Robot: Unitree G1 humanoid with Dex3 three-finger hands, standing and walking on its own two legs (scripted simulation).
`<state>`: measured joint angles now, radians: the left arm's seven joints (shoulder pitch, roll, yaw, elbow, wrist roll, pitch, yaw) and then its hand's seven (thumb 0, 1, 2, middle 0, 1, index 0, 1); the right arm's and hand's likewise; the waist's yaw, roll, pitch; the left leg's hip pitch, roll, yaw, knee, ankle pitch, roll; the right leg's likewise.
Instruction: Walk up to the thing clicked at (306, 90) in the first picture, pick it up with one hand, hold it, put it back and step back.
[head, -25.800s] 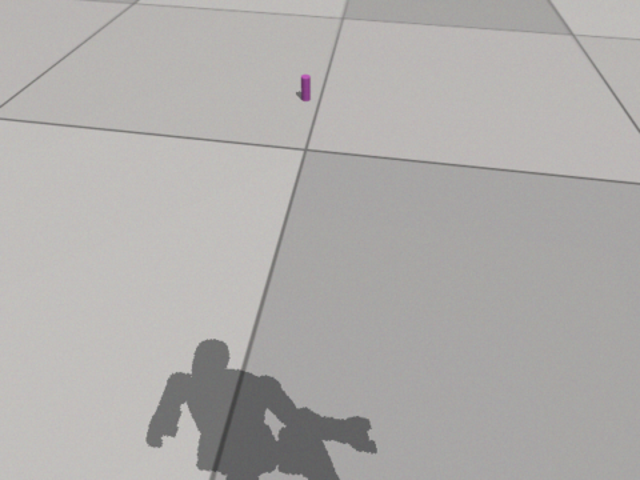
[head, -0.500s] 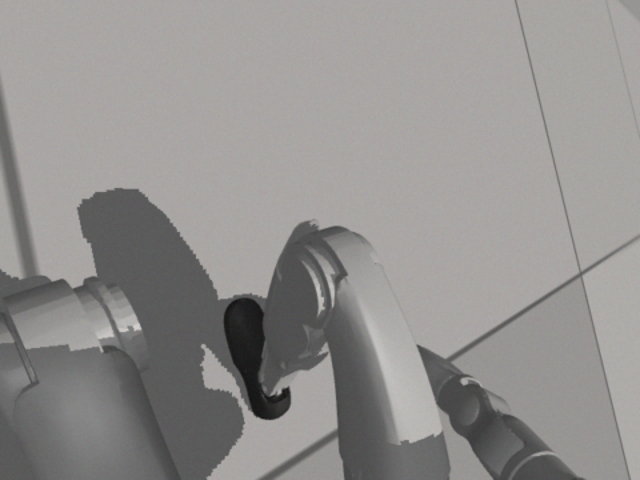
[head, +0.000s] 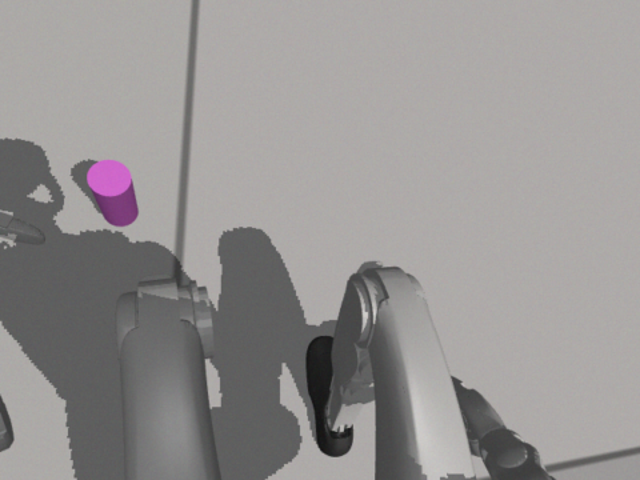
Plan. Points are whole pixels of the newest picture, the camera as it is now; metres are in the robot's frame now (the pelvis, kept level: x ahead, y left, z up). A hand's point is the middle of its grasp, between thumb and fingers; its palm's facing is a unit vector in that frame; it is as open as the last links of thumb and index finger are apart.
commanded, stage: home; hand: left
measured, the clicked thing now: (115, 196) +0.47 +0.25 -0.26
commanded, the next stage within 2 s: none
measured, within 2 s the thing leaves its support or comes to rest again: neither
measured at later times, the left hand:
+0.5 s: hand out of the picture +0.31 +0.30 +0.10, palm faces +0.23 -0.86 -0.45, open 17.0 cm
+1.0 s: hand out of the picture +0.25 +0.22 +0.30, palm faces +0.27 -0.91 -0.33, open 17.5 cm
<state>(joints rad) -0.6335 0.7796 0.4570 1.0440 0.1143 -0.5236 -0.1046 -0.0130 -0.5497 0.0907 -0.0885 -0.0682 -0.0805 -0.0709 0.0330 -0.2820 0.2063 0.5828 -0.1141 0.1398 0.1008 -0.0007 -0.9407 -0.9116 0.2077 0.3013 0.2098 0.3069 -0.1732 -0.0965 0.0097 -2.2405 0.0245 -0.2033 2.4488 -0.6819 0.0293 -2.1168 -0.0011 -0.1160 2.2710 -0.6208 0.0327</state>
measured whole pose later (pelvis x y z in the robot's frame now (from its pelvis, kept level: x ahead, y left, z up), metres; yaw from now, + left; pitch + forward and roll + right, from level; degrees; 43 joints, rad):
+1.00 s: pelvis +0.10 -0.01 +0.36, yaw +10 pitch +14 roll -3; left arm 0.38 0.25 0.01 0.08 -0.02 0.24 0.19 -0.01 -0.55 0.05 -0.05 -0.05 -0.05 -0.05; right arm 0.28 -0.20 0.03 0.49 0.04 -0.02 -0.17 0.01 -0.90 -0.90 0.21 0.30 0.21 0.31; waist -0.05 0.03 -0.17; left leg -0.82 0.05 -0.03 1.10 -0.53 -0.01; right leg -0.79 -0.02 -0.05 1.04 -0.49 0.02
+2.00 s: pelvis +0.10 -0.02 +0.39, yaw +11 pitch +8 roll -2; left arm 0.47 0.20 -0.01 0.00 -0.01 0.27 0.14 -0.01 -0.56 0.05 -0.05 -0.05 -0.05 -0.05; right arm 0.27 -0.21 0.02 0.51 0.01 -0.12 -0.18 0.01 -0.90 -0.90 0.21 0.30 0.21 0.31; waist -0.03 0.03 -0.11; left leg -0.62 0.06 -0.04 0.96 -0.48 -0.03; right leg -0.59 -0.02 -0.06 0.91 -0.46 0.01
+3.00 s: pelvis +0.10 -0.01 +0.39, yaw +11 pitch +8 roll -2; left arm 0.47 0.21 -0.01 -0.01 -0.01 0.26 0.14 -0.01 -0.47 0.13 -0.10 -0.12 -0.10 -0.11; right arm 0.28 -0.20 0.02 0.52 0.00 -0.13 -0.18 0.01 -0.90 -0.90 0.21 0.30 0.21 0.31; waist -0.02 0.03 -0.11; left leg -0.62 0.05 -0.03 0.96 -0.48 -0.02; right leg -0.59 -0.02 -0.05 0.91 -0.45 0.02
